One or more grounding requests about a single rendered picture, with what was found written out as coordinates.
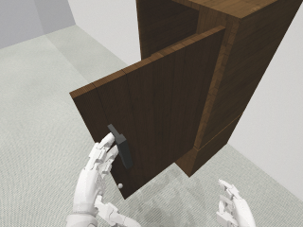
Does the handle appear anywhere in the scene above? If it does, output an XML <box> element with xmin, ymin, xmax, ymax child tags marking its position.
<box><xmin>107</xmin><ymin>124</ymin><xmax>134</xmax><ymax>169</ymax></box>

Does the cupboard door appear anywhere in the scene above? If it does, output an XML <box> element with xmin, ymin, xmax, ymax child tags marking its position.
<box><xmin>69</xmin><ymin>26</ymin><xmax>226</xmax><ymax>200</ymax></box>

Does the robot left hand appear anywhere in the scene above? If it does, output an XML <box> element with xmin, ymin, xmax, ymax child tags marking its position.
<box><xmin>72</xmin><ymin>132</ymin><xmax>141</xmax><ymax>227</ymax></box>

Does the left robot forearm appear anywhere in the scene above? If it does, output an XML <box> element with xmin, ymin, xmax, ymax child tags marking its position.
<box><xmin>65</xmin><ymin>213</ymin><xmax>98</xmax><ymax>227</ymax></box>

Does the robot right hand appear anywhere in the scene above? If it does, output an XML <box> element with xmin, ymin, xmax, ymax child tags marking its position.
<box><xmin>216</xmin><ymin>179</ymin><xmax>257</xmax><ymax>227</ymax></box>

